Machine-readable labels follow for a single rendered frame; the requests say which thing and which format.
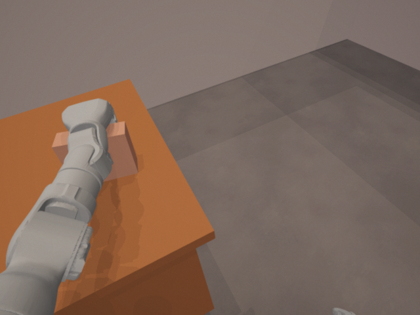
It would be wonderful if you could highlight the left robot forearm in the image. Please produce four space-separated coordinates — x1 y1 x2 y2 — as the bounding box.
6 120 112 268

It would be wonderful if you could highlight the table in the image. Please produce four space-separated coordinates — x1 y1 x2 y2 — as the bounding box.
0 79 215 315

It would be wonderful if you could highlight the robot left upper arm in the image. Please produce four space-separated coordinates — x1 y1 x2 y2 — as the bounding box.
0 211 93 315

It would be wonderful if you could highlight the robot left hand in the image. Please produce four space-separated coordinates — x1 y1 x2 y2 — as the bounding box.
62 98 117 165

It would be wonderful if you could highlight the sponge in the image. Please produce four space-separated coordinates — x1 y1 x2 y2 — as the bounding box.
52 121 138 182

